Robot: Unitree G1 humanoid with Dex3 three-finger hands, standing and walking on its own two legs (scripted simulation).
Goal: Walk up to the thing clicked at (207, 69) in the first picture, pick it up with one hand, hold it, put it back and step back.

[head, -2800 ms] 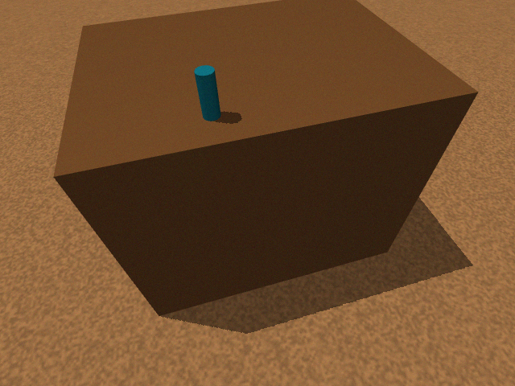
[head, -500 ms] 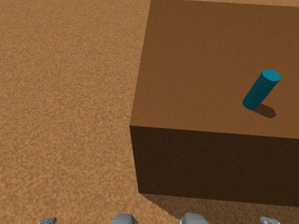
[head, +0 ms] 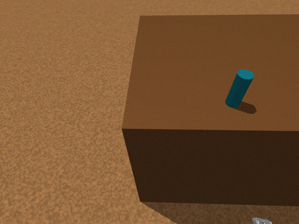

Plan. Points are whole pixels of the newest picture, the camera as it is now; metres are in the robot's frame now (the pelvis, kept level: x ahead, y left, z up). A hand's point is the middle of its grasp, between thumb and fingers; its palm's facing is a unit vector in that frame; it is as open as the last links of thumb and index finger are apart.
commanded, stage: walk up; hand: right
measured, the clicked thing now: (238, 89) +0.46 -0.23 +0.09
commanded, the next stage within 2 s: stand in 0.82 s
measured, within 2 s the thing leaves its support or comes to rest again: neither
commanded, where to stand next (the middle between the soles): +0.05 -0.01 m, yaw -2 degrees
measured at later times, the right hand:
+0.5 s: hand out of the picture +0.09 -0.26 -0.14, palm faces +0.01 +0.94 -0.35, open 7.3 cm
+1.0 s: hand out of the picture +0.10 -0.25 -0.14, palm faces +0.01 +0.94 -0.33, open 7.3 cm
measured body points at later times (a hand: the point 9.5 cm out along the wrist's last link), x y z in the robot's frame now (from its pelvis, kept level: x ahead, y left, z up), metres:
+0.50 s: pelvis +0.01 +0.00 +0.01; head +0.01 +0.01 +0.46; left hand +0.10 +0.30 -0.12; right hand +0.09 -0.30 -0.11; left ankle +0.05 +0.13 -0.73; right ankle +0.00 -0.14 -0.73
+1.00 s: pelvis +0.01 +0.00 +0.02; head +0.02 +0.00 +0.47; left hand +0.10 +0.30 -0.12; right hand +0.09 -0.30 -0.12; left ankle +0.05 +0.13 -0.73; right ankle +0.00 -0.14 -0.73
